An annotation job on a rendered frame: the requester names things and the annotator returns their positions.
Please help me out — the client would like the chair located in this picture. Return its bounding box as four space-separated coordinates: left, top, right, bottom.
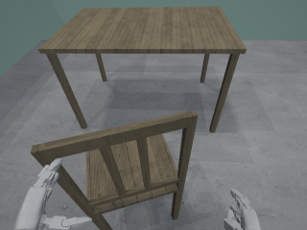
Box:
31 109 199 230

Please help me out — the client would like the left robot hand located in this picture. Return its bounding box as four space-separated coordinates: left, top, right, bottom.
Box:
12 157 92 230

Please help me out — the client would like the table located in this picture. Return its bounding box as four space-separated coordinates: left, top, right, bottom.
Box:
38 6 247 133

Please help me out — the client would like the right robot hand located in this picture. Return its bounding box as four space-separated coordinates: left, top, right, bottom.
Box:
224 188 262 230

